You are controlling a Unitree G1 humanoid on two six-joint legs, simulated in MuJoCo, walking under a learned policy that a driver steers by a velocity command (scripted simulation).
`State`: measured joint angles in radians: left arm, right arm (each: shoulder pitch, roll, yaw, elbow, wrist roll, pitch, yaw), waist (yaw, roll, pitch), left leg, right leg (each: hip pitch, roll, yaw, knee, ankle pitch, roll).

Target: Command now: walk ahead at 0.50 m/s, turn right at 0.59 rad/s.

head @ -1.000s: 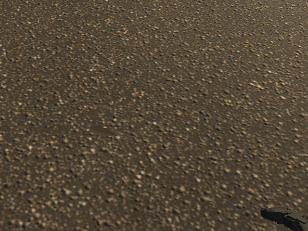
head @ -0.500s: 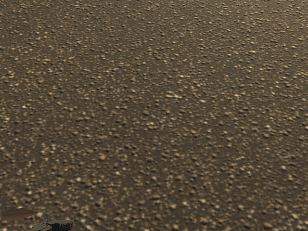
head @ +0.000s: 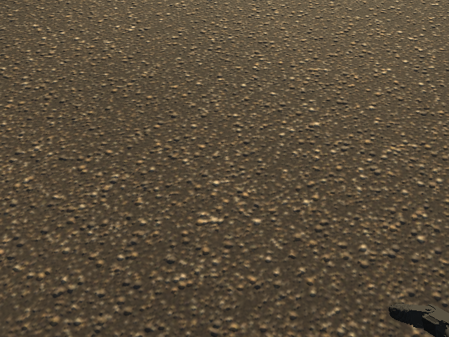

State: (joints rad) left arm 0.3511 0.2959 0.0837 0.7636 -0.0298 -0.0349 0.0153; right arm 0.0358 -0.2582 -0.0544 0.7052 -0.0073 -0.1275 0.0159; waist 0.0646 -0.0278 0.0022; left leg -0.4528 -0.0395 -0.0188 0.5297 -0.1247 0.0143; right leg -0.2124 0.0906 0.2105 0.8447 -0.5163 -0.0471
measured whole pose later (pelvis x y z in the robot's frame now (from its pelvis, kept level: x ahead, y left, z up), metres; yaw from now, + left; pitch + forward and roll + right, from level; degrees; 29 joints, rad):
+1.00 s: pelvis +0.53 -0.14 +0.00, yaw -36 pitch +2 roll +1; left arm 0.37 0.31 0.08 0.71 -0.03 -0.02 0.02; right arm 0.05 -0.28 -0.04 0.68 -0.01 -0.12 0.03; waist 0.06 -0.02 0.01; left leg -0.46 -0.04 -0.01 0.56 -0.14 0.01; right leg -0.21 0.09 0.21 0.88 -0.53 -0.04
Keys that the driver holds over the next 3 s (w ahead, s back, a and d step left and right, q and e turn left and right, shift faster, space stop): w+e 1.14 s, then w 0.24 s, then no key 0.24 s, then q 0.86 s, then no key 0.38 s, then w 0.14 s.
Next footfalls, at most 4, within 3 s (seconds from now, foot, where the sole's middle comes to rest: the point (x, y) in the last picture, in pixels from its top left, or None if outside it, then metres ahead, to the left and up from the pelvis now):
0.48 right None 0.37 -0.19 -0.76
0.94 left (287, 265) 0.71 -0.12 -0.76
1.46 right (409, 268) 0.73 -0.51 -0.76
1.94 left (357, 218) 0.91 -0.37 -0.76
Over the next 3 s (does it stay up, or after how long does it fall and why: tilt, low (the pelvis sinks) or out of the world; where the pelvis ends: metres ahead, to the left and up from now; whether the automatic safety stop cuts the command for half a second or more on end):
stays up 0.82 -0.43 0.01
